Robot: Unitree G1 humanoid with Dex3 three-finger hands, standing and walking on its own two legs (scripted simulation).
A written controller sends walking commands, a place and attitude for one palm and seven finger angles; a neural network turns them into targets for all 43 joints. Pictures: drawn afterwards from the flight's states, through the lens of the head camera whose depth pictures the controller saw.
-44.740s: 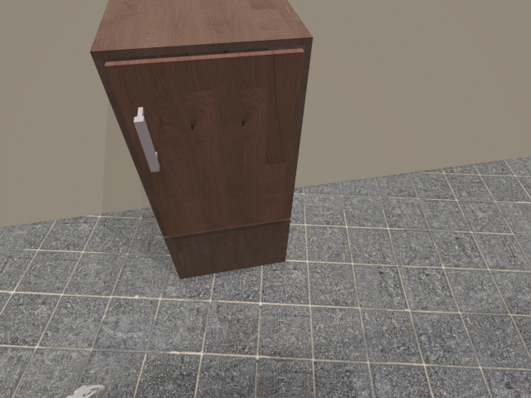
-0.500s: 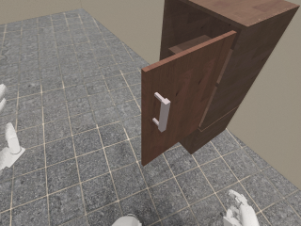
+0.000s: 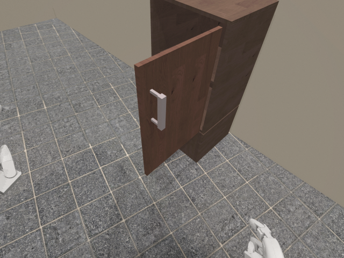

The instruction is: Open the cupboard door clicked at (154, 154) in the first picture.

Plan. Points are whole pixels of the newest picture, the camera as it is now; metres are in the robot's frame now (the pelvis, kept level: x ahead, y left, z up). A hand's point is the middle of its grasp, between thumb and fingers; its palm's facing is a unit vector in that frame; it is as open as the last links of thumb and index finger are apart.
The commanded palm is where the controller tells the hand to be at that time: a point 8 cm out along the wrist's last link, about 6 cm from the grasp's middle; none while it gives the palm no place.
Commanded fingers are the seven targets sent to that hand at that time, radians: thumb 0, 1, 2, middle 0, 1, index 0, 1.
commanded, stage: stop stepping back and stand still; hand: left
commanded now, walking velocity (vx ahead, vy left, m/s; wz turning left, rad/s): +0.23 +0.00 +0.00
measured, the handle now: (157, 110) +0.57 +0.06 +0.00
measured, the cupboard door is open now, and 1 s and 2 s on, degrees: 91 91 91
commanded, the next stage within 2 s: let the arm hang, fingers relaxed in 1.08 s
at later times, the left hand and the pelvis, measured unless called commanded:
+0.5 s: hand out of the picture +0.18 +0.28 +0.17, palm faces +0.42 -0.77 -0.48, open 7.4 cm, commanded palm +0.11 +0.32 +0.18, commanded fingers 0.00 0.90 0.90 -0.20 -0.30 -0.20 -0.30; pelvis -0.02 +0.02 +0.00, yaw +1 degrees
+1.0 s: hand out of the picture +0.16 +0.31 +0.15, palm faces +0.42 -0.78 -0.47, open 7.4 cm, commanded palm +0.09 +0.34 +0.18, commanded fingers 0.00 0.90 0.90 -0.20 -0.30 -0.20 -0.30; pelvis -0.04 +0.04 +0.01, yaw +1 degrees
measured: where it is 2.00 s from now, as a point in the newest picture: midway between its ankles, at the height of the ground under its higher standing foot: outside the picture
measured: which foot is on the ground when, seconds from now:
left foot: down 0.00-0.06, up 0.08-0.34, down 0.36-1.00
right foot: down 0.00-1.00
